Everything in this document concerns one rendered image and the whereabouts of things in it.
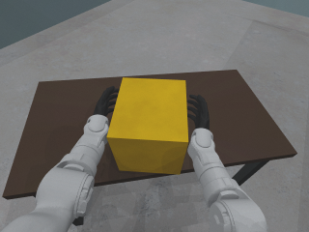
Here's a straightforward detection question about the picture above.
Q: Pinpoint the carton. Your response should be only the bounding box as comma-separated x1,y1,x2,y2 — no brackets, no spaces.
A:
106,77,189,175

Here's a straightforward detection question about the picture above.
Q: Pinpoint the robot left upper arm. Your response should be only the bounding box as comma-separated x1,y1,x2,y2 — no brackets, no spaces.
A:
1,167,95,232

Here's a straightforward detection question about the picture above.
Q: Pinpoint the right robot hand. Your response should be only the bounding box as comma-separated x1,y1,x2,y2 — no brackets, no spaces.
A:
186,95,210,130

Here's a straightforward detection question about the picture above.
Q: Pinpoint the robot right upper arm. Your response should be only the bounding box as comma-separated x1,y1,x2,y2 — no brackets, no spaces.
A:
209,199,267,232

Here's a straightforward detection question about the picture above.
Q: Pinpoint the robot left forearm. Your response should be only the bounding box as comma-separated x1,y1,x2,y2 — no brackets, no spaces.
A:
35,114,109,207

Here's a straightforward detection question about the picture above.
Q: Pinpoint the robot right forearm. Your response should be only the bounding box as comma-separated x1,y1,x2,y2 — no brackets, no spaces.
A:
187,128,267,224

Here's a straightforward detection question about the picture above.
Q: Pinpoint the left robot hand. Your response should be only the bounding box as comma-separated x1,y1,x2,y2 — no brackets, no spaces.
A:
93,86,120,117

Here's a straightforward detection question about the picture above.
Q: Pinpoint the table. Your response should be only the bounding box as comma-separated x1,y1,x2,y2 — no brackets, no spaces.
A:
2,70,297,226

